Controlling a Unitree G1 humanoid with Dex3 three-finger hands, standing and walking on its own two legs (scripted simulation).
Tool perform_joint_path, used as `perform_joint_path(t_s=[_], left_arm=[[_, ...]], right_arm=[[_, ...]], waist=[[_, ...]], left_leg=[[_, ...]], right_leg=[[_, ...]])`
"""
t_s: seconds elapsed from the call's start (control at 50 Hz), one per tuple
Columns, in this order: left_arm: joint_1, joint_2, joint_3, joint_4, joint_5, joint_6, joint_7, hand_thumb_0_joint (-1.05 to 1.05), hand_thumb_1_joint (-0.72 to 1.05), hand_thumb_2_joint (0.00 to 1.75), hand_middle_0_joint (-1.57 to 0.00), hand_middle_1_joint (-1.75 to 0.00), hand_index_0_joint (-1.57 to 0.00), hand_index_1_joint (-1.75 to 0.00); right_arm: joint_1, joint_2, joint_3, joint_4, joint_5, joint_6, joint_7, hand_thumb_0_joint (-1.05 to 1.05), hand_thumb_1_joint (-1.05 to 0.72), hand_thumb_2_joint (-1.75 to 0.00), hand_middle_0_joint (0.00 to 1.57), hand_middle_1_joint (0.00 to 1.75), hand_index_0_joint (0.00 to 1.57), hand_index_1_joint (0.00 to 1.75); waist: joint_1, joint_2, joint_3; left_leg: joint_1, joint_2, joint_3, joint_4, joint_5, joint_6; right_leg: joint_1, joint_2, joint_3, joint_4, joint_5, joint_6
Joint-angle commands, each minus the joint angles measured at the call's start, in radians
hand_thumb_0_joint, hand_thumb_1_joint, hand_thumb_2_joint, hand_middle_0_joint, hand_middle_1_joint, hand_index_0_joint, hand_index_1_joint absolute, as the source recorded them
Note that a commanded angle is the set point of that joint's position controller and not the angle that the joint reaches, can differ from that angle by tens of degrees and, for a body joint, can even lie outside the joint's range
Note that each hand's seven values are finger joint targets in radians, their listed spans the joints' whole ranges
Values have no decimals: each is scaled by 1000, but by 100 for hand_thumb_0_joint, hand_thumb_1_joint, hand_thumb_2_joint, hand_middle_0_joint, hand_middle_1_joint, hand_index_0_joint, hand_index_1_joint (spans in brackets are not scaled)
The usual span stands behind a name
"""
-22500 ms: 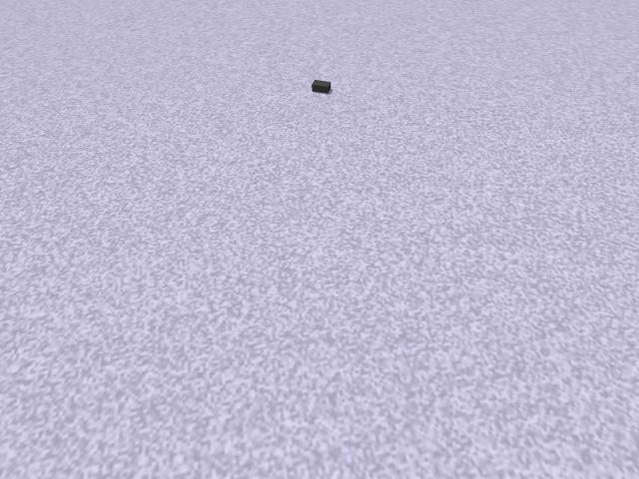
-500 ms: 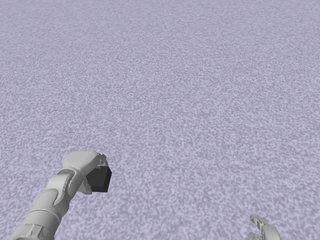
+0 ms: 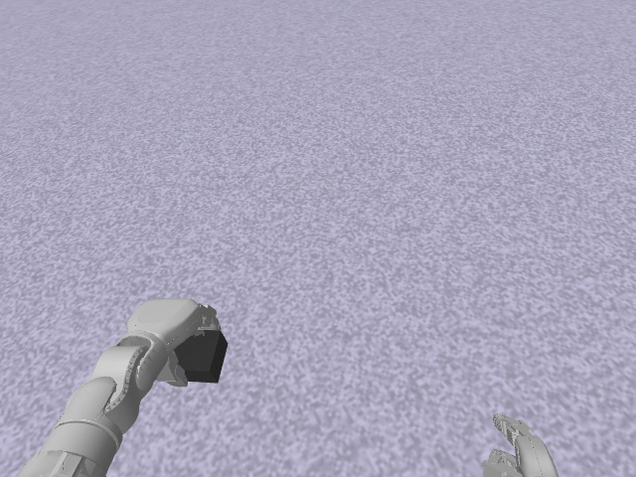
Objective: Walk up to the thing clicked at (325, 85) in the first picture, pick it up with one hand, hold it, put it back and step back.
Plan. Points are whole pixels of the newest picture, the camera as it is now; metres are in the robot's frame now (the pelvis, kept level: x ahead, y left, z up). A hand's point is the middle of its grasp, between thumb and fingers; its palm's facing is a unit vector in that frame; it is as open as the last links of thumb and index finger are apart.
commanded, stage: hold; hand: left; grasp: from above
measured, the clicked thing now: (186, 355) +0.30 +0.22 -0.06
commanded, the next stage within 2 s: crouch in 0.64 s
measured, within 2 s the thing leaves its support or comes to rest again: neither
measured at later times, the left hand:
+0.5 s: hand (175, 350) +0.29 +0.22 -0.02, palm faces -0.47 -0.03 -0.88, open 8.9 cm
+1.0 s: hand (182, 351) +0.30 +0.22 -0.05, palm faces -0.48 -0.02 -0.88, open 8.9 cm
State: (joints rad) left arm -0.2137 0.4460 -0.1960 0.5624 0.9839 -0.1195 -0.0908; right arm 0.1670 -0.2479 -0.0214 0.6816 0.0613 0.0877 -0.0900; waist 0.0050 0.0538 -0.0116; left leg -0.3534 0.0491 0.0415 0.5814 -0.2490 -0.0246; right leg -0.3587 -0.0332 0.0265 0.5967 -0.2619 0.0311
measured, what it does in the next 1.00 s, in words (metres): stands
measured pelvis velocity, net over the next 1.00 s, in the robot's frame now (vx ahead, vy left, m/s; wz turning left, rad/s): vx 0.01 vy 0.00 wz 0.01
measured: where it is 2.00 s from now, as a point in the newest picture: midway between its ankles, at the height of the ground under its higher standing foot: outside the picture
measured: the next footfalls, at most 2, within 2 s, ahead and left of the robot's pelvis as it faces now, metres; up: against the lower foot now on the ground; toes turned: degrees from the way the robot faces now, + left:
none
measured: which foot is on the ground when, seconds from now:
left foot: down 0.00-1.00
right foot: down 0.00-1.00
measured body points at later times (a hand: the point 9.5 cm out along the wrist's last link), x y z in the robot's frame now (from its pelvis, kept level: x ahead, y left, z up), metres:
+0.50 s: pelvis +0.01 +0.00 +0.00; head +0.02 -0.02 +0.45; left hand +0.31 +0.22 +0.03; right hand +0.16 -0.25 -0.11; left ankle +0.03 +0.14 -0.73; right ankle +0.03 -0.14 -0.73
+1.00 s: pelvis +0.01 +0.00 +0.00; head +0.04 -0.02 +0.45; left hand +0.32 +0.22 +0.00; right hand +0.16 -0.25 -0.12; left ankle +0.03 +0.14 -0.73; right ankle +0.03 -0.14 -0.73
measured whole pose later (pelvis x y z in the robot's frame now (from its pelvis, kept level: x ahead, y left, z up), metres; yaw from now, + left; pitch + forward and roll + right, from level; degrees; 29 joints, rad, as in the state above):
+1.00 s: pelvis +0.01 +0.00 +0.00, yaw +0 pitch +3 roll +0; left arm -0.23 0.43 -0.18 0.66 1.03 -0.18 -0.02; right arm 0.15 -0.24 -0.03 0.68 0.06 0.13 -0.09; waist -0.01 0.03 -0.01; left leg -0.37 0.05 0.04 0.57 -0.26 -0.03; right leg -0.37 -0.04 0.02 0.58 -0.27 0.03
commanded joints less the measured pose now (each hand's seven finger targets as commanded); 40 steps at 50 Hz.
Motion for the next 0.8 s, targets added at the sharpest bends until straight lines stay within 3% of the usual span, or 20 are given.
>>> perform_joint_path(t_s=[0.0, 0.24, 0.26, 0.3, 0.32, 0.36, 0.4, 0.44, 0.48, 0.54, 0.58, 0.6, 0.64, 0.7, 0.72, 0.74, 0.78], left_arm=[[-309, 216, 124, -201, -12, -7, 37, 0, 80, 49, -105, -55, -113, -48], [-339, 235, 137, -207, -11, -11, 38, 0, 80, 51, -106, -57, -113, -50], [-311, 212, 120, -198, -11, -11, 36, 0, 79, 52, -107, -57, -113, -50], [-319, 226, 134, -206, -11, -14, 38, 0, 79, 52, -107, -56, -113, -49], [-310, 206, 115, -181, -8, -13, 36, 0, 80, 50, -106, -57, -113, -50], [-319, 231, 136, -195, -8, -15, 42, 0, 79, 50, -105, -57, -113, -49], [-313, 206, 119, -197, -9, -15, 41, 0, 80, 51, -106, -57, -113, -49], [-286, 222, 136, -184, -10, -15, 45, 0, 80, 51, -108, -55, -114, -48], [-320, 213, 119, -202, -3, -18, 46, 0, 79, 50, -106, -55, -113, -48], [-322, 224, 135, -163, -2, -18, 54, 0, 78, 49, -105, -55, -112, -48], [-353, 219, 125, -187, -6, -19, 55, 0, 79, 49, -104, -57, -112, -49], [-356, 212, 117, -176, -5, -19, 56, 0, 79, 49, -104, -57, -112, -49], [-305, 208, 125, -155, -7, -15, 53, 0, 80, 50, -106, -56, -113, -48], [-314, 221, 123, -176, -5, -15, 46, 0, 81, 50, -107, -54, -114, -47], [-323, 228, 130, -185, -9, -18, 44, 0, 85, 44, -101, -61, -114, -48], [-317, 226, 133, -168, -5, -17, 45, 0, 77, 41, -93, -57, -106, -44], [-286, 203, 119, -147, -8, -19, 47, 0, 75, 48, -103, -53, -110, -46]], right_arm=[[-110, -122, -40, -146, -4, -49, -11, 0, -90, -90, 20, 30, 20, 30], [-114, -118, -34, -140, -6, -48, -17, 0, -91, -90, 20, 30, 20, 30], [-116, -115, -33, -139, -5, -48, -17, 0, -91, -90, 20, 30, 20, 30], [-113, -119, -37, -136, -7, -46, -19, 0, -91, -90, 20, 30, 20, 30], [-114, -116, -36, -136, -6, -46, -20, 0, -91, -90, 20, 30, 20, 30], [-112, -119, -37, -136, -6, -43, -19, 0, -91, -90, 20, 30, 20, 30], [-110, -117, -39, -136, -3, -41, -18, 0, -91, -90, 20, 30, 20, 30], [-109, -121, -43, -133, -3, -38, -18, 0, -91, -90, 20, 30, 20, 30], [-106, -118, -41, -132, -5, -34, -18, 0, -91, -90, 20, 30, 20, 30], [-99, -119, -43, -128, -3, -29, -18, 0, -91, -90, 20, 30, 20, 30], [-102, -118, -43, -127, -3, -27, -18, 0, -91, -90, 20, 30, 20, 30], [-99, -120, -43, -129, -5, -26, -16, 0, -91, -90, 20, 30, 20, 30], [-104, -120, -45, -135, -2, -25, -15, 0, -90, -90, 20, 30, 20, 30], [-107, -120, -46, -139, 0, -19, -14, 0, -90, -90, 20, 30, 20, 30], [-105, -121, -46, -142, -1, -15, -14, 0, -90, -91, 20, 30, 20, 30], [-104, -121, -46, -141, -1, -13, -14, 0, -87, -89, 20, 30, 20, 30], [-110, -118, -42, -146, 2, -9, -13, 0, -89, -90, 20, 30, 20, 30]], waist=[[7, -32, -238], [5, -34, -236], [8, -29, -233], [7, -24, -252], [-1, -47, -238], [11, -28, -242], [6, -31, -255], [11, -25, -255], [-3, -18, -266], [2, -25, -250], [5, -29, -258], [-7, -32, -254], [8, -41, -242], [11, -26, -262], [11, -26, -258], [9, -33, -247], [9, -48, -215]], left_leg=[[146, -56, 7, -99, 67, 33], [162, -58, 9, -110, 98, 34], [166, -59, 9, -113, 102, 33], [181, -57, 10, -112, 122, 32], [176, -56, 7, -110, 133, 34], [174, -58, 8, -116, 129, 32], [187, -57, 9, -114, 150, 32], [188, -56, 10, -112, 171, 32], [201, -54, 8, -111, 181, 32], [197, -56, 10, -111, 182, 34], [202, -57, 10, -113, 182, 32], [202, -56, 10, -114, 170, 33], [192, -60, 12, -117, 165, 35], [202, -61, 13, -115, 207, 35], [204, -57, 10, -117, 202, 34], [198, -55, 10, -121, 190, 35], [181, -55, 8, -127, 165, 35]], right_leg=[[40, 58, -20, -131, 27, -31], [60, 57, -21, -145, 61, -29], [63, 57, -20, -145, 65, -31], [68, 59, -21, -142, 82, -32], [61, 59, -24, -142, 96, -30], [69, 58, -23, -145, 93, -32], [78, 58, -23, -141, 113, -31], [82, 59, -25, -138, 132, -32], [77, 60, -25, -134, 147, -32], [77, 58, -24, -142, 150, -30], [80, 58, -24, -145, 146, -30], [72, 58, -23, -148, 137, -30], [82, 54, -24, -155, 134, -29], [102, 52, -24, -147, 177, -29], [102, 55, -25, -150, 168, -30], [96, 56, -26, -150, 157, -31], [82, 57, -29, -156, 130, -32]])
